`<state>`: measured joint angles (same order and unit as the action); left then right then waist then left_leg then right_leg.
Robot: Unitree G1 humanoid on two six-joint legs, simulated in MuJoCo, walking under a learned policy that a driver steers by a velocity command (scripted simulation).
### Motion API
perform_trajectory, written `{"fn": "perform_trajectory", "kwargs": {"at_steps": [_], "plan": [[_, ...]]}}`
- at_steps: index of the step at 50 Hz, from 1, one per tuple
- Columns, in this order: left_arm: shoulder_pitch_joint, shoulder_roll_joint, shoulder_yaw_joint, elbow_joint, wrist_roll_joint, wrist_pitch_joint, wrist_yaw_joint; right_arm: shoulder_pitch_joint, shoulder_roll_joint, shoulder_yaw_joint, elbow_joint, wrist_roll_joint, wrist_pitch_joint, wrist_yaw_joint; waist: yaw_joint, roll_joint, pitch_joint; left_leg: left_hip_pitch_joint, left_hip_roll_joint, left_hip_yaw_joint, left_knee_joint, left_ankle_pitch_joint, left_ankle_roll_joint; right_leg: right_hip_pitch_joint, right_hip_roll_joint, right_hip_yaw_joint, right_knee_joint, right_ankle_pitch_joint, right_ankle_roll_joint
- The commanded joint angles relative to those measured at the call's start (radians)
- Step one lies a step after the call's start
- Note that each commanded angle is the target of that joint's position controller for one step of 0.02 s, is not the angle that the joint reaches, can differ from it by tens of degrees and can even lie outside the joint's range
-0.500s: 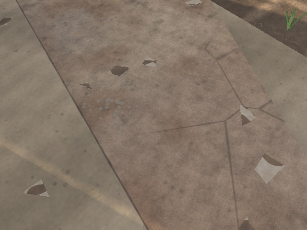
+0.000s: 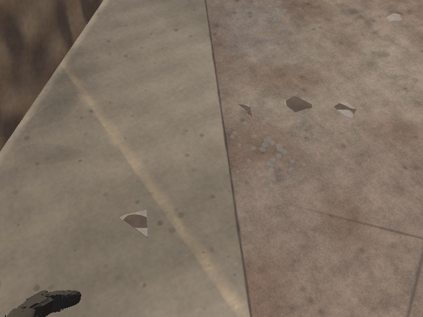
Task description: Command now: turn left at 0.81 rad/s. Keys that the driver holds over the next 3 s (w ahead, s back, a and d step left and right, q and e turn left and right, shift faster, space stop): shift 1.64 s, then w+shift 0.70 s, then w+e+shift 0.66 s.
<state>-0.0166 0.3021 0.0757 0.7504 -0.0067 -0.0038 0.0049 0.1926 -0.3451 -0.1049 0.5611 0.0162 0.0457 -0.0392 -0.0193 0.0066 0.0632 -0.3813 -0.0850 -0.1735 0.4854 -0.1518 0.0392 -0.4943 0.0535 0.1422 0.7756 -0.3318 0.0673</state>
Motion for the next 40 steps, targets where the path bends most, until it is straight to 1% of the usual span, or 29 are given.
{"fn": "perform_trajectory", "kwargs": {"at_steps": [1,3,4,5,6,7,8,9,10,11,12,13,14,15,17,18,19,20,21,22,23,24,25,26,27,28,30,35,40], "plan": [[0.049,0.083,0.021,-0.032,-0.002,-0.009,-0.007,-0.039,-0.155,-0.044,-0.095,-0.006,-0.005,-0.002,0.012,0.166,-0.225,0.174,0.22,-0.28,-0.084,0.145,0.144,0.067,0.015,-0.03,-0.078,0.032,-0.003],[0.07,0.093,0.025,-0.029,0.001,-0.014,-0.014,-0.046,-0.139,-0.034,-0.097,-0.008,-0.003,0.004,0.006,0.19,-0.222,0.159,0.215,-0.298,-0.054,0.143,0.135,0.123,0.0,-0.046,-0.147,0.043,-0.019],[0.093,0.092,0.027,-0.024,0.004,-0.019,-0.018,-0.059,-0.13,-0.027,-0.098,-0.006,-0.001,0.007,0.02,0.19,-0.216,0.138,0.202,-0.296,-0.03,0.135,0.123,0.177,-0.007,-0.062,-0.226,0.091,-0.034],[0.117,0.095,0.03,-0.017,0.009,-0.022,-0.021,-0.059,-0.116,-0.02,-0.096,-0.004,0.001,0.009,0.03,0.179,-0.203,0.105,0.175,-0.285,-0.002,0.083,0.099,0.245,-0.025,-0.068,-0.324,0.171,-0.055],[0.124,0.136,0.04,-0.024,0.023,-0.022,-0.018,-0.024,-0.081,-0.007,-0.092,-0.011,0.001,0.01,0.015,0.088,-0.193,0.048,0.113,-0.234,0.087,-0.075,0.056,0.307,-0.139,0.045,-0.402,0.206,-0.098],[0.091,0.22,0.052,-0.039,0.038,-0.013,-0.009,0.032,-0.044,0.006,-0.1,-0.019,-0.004,0.011,-0.049,-0.182,-0.149,-0.095,-0.055,-0.056,0.281,-0.39,-0.006,0.337,-0.325,0.281,-0.479,0.338,-0.218],[0.103,0.21,0.051,-0.043,0.058,-0.017,-0.007,0.01,-0.111,-0.012,-0.113,-0.028,-0.019,0.011,-0.022,-0.28,-0.127,-0.169,-0.042,-0.02,0.54,-0.51,-0.056,0.27,-0.455,0.485,-0.524,0.336,-0.369],[0.074,0.168,0.039,-0.061,0.045,-0.021,-0.001,0.013,-0.17,-0.031,-0.086,-0.018,-0.022,0.012,-0.019,-0.175,-0.112,-0.171,-0.01,-0.05,0.66,-0.445,-0.068,0.251,-0.424,0.415,-0.505,0.288,-0.369],[0.045,0.136,0.03,-0.062,0.026,-0.018,0.005,0.008,-0.169,-0.033,-0.065,-0.015,-0.017,0.012,-0.025,-0.118,-0.094,-0.162,-0.002,-0.04,0.699,-0.381,-0.082,0.241,-0.353,0.298,-0.484,0.248,-0.318],[0.043,0.12,0.023,-0.063,0.01,-0.016,0.009,0.006,-0.134,-0.024,-0.054,-0.019,-0.01,0.01,-0.017,-0.104,-0.089,-0.171,0.0,-0.031,0.716,-0.342,-0.096,0.261,-0.304,0.237,-0.475,0.223,-0.284],[0.056,0.113,0.016,-0.055,0.004,-0.013,0.014,0.003,-0.1,-0.011,-0.052,-0.018,-0.008,0.011,-0.005,-0.101,-0.084,-0.176,0.0,-0.027,0.726,-0.314,-0.109,0.279,-0.288,0.206,-0.469,0.26,-0.285],[0.076,0.108,0.011,-0.047,0.005,-0.008,0.018,-0.006,-0.074,0.0,-0.054,-0.014,-0.009,0.014,0.001,-0.102,-0.087,-0.157,0.004,0.0,0.687,-0.3,-0.115,0.289,-0.26,0.158,-0.469,0.286,-0.28],[0.095,0.1,0.008,-0.039,0.008,-0.003,0.019,-0.023,-0.051,0.011,-0.059,-0.01,-0.012,0.016,0.013,-0.121,-0.096,-0.145,0.015,0.025,0.611,-0.293,-0.12,0.321,-0.241,0.124,-0.464,0.297,-0.276],[0.111,0.096,0.007,-0.034,0.01,0.001,0.02,-0.039,-0.031,0.021,-0.062,-0.01,-0.015,0.017,0.025,-0.142,-0.109,-0.123,0.034,0.047,0.513,-0.297,-0.123,0.353,-0.232,0.102,-0.453,0.309,-0.273],[0.129,0.113,0.011,-0.026,0.011,0.011,0.019,-0.06,-0.001,0.038,-0.063,-0.012,-0.018,0.021,0.045,-0.196,-0.127,-0.017,0.068,0.103,0.31,-0.328,-0.124,0.36,-0.227,0.072,-0.442,0.334,-0.272],[0.149,0.131,0.016,-0.021,0.011,0.016,0.017,-0.061,-0.007,0.037,-0.057,-0.007,-0.019,0.022,0.058,-0.216,-0.131,0.022,0.069,0.129,0.232,-0.334,-0.124,0.365,-0.237,0.079,-0.434,0.359,-0.278],[0.166,0.141,0.017,-0.016,0.007,0.02,0.015,-0.047,-0.022,0.032,-0.044,-0.002,-0.019,0.021,0.063,-0.217,-0.137,0.06,0.066,0.145,0.149,-0.289,-0.12,0.372,-0.246,0.089,-0.419,0.387,-0.279],[0.169,0.141,0.015,-0.013,0.0,0.022,0.015,-0.017,-0.025,0.029,-0.023,-0.001,-0.019,0.02,0.048,-0.206,-0.141,0.118,0.06,0.158,0.028,-0.2,-0.11,0.366,-0.245,0.086,-0.397,0.409,-0.269],[0.175,0.129,0.009,-0.006,-0.01,0.02,0.013,0.016,-0.02,0.03,0.001,-0.006,-0.019,0.019,0.029,-0.19,-0.137,0.191,0.052,0.168,-0.115,-0.087,-0.092,0.342,-0.236,0.075,-0.38,0.425,-0.249],[0.211,0.116,0.003,0.007,-0.014,0.012,0.011,0.02,-0.036,0.029,0.005,-0.013,-0.019,0.016,0.035,-0.164,-0.14,0.27,0.076,0.126,-0.175,-0.001,-0.062,0.296,-0.226,0.07,-0.375,0.404,-0.206],[0.224,0.095,-0.006,0.006,0.004,-0.003,0.005,0.023,-0.08,0.025,-0.006,-0.024,-0.016,0.01,0.05,-0.07,-0.167,0.357,0.17,0.032,-0.14,0.158,-0.027,0.228,-0.195,0.027,-0.325,0.333,-0.144],[0.238,0.042,-0.019,0.0,0.02,-0.021,-0.003,-0.005,-0.124,0.016,0.003,-0.041,-0.015,0.011,0.097,0.125,-0.17,0.3,0.234,-0.031,-0.078,0.188,0.041,0.205,-0.102,-0.081,-0.313,0.167,-0.079],[0.18,0.058,-0.022,0.004,0.032,-0.026,-0.003,-0.031,-0.046,0.033,-0.006,-0.048,-0.023,0.024,0.059,0.116,-0.157,0.211,0.229,-0.034,-0.096,0.072,0.065,0.273,-0.098,-0.092,-0.323,0.134,-0.04],[0.147,0.069,-0.019,0.008,0.032,-0.026,-0.004,-0.03,-0.008,0.044,0.002,-0.054,-0.032,0.032,0.045,0.091,-0.135,0.185,0.199,-0.015,-0.107,-0.02,0.044,0.293,-0.092,-0.094,-0.322,0.165,-0.026],[0.137,0.067,-0.019,0.016,0.027,-0.022,-0.001,-0.014,-0.017,0.043,0.013,-0.055,-0.039,0.033,0.037,0.083,-0.12,0.161,0.174,0.003,-0.11,-0.06,0.021,0.308,-0.091,-0.097,-0.31,0.185,-0.029],[0.14,0.07,-0.018,0.021,0.024,-0.015,0.002,-0.011,-0.024,0.044,0.02,-0.05,-0.047,0.035,0.038,0.092,-0.093,0.137,0.169,0.005,-0.113,-0.058,0.009,0.308,-0.094,-0.094,-0.306,0.206,-0.034],[0.151,0.071,-0.018,0.034,0.02,-0.009,0.006,0.01,-0.018,0.048,0.034,-0.044,-0.058,0.032,0.044,0.09,-0.063,0.109,0.161,0.012,-0.111,-0.047,-0.002,0.312,-0.1,-0.087,-0.312,0.219,-0.044],[0.16,0.063,-0.019,0.079,0.017,-0.003,0.012,0.029,-0.008,0.054,0.05,-0.04,-0.062,0.028,0.043,0.045,-0.047,0.099,0.147,0.018,-0.108,-0.049,-0.003,0.324,-0.101,-0.086,-0.316,0.226,-0.04],[0.161,0.068,-0.018,0.123,0.013,-0.002,0.019,0.047,-0.002,0.055,0.073,-0.037,-0.065,0.026,0.04,0.012,-0.057,0.116,0.134,0.033,-0.098,-0.008,-0.005,0.337,-0.106,-0.083,-0.318,0.251,-0.036]]}}
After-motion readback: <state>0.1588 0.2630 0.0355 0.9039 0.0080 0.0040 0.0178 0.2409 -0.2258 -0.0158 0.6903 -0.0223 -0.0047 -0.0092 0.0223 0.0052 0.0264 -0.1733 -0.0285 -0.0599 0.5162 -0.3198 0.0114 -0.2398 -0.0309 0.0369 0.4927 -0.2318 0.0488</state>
